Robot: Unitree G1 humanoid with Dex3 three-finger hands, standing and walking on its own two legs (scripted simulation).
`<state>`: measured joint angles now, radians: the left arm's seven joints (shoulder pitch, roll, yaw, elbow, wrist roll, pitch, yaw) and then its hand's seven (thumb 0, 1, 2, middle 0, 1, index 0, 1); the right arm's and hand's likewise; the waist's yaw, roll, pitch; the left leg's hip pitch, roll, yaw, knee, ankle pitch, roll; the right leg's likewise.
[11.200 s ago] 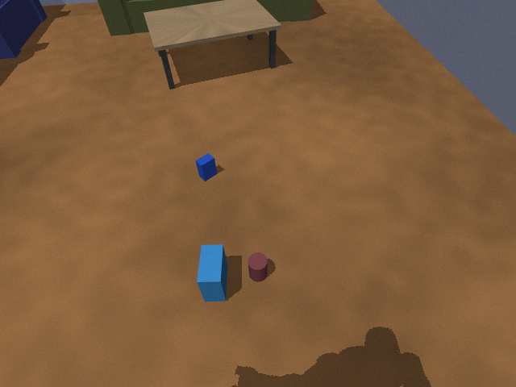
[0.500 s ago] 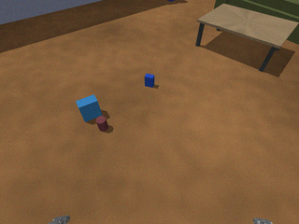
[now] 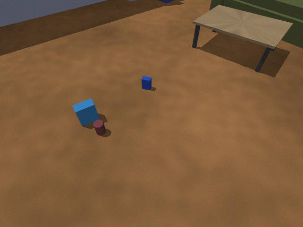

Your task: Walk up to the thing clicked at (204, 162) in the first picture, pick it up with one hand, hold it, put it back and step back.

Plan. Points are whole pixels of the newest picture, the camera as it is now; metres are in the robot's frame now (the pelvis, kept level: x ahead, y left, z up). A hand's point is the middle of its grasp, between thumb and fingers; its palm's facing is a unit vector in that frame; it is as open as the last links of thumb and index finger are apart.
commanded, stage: stand
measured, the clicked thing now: (146, 83) +1.48 +0.10 -0.72
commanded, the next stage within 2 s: none
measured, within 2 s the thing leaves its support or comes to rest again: neither
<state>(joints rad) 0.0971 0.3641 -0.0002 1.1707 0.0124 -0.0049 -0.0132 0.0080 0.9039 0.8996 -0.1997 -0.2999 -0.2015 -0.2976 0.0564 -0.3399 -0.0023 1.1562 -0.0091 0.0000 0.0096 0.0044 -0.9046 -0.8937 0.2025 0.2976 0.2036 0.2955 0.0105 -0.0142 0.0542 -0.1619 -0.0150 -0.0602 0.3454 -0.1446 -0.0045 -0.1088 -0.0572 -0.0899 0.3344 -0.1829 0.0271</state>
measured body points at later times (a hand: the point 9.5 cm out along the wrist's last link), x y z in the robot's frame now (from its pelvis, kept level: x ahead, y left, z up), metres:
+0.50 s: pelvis +0.01 -0.01 +0.00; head +0.02 -0.01 +0.45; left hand +0.09 +0.29 -0.13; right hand +0.09 -0.31 -0.13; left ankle +0.03 +0.12 -0.75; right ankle +0.00 -0.13 -0.75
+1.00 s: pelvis +0.02 -0.02 +0.00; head +0.03 -0.02 +0.45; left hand +0.10 +0.28 -0.13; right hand +0.09 -0.32 -0.13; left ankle +0.03 +0.12 -0.75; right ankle +0.00 -0.13 -0.75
